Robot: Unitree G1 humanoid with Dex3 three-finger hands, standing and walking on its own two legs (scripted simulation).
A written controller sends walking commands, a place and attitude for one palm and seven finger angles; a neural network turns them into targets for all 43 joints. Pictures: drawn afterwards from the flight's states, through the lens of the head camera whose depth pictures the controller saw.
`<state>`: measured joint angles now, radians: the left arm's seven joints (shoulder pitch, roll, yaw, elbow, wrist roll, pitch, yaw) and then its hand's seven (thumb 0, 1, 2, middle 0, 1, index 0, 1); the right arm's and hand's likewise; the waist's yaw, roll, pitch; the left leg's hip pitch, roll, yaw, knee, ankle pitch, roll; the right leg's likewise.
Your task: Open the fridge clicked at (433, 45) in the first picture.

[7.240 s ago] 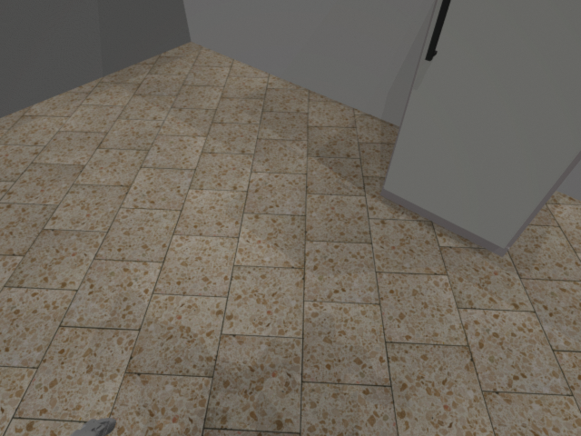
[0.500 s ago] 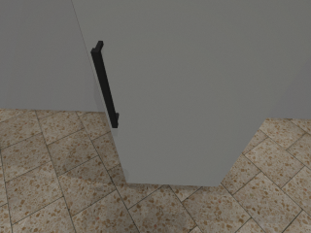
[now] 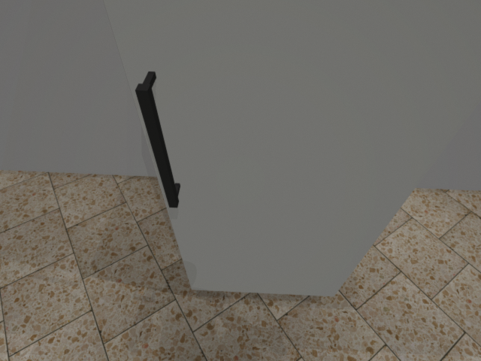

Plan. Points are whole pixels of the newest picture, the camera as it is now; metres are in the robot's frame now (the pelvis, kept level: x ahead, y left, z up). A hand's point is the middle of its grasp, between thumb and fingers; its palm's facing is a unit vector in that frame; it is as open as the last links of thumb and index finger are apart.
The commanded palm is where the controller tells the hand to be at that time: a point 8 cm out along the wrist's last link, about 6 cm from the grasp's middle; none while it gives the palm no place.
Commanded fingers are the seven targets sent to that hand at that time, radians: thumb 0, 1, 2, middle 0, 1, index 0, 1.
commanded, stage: look again from close up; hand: left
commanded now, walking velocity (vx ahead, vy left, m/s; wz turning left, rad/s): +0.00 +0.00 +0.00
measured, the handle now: (164, 150) +0.44 +0.17 +0.10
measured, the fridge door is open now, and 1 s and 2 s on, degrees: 0 0 0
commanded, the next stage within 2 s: raise the hand to about handle height in 0.16 s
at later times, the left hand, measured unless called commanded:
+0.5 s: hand (113, 314) +0.19 +0.21 +0.00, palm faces +0.14 -0.99 -0.09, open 7.8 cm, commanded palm +0.11 +0.27 -0.04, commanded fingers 0.00 0.60 0.77 -0.22 -0.50 -0.22 -0.50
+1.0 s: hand (81, 331) +0.16 +0.25 +0.00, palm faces +0.03 -1.00 -0.07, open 10.5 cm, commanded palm +0.13 +0.30 +0.02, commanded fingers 0.00 0.01 0.52 -0.26 -0.87 -0.26 -0.87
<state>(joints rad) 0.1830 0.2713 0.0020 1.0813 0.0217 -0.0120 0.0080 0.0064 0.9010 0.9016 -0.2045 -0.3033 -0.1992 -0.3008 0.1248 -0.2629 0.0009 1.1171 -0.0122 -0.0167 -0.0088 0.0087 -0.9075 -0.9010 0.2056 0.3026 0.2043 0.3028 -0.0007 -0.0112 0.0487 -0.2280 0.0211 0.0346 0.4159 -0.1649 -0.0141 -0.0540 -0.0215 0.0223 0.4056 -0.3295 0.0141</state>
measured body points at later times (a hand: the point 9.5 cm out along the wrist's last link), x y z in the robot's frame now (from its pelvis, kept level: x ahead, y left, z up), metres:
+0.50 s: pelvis -0.03 -0.01 -0.04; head -0.01 +0.00 +0.41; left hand +0.17 +0.26 +0.00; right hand +0.13 -0.25 -0.12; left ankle +0.04 +0.13 -0.74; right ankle -0.07 -0.13 -0.74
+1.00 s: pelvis -0.06 +0.01 -0.07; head -0.03 +0.03 +0.38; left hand +0.15 +0.30 +0.01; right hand +0.12 -0.21 -0.14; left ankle +0.04 +0.13 -0.74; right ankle -0.07 -0.13 -0.74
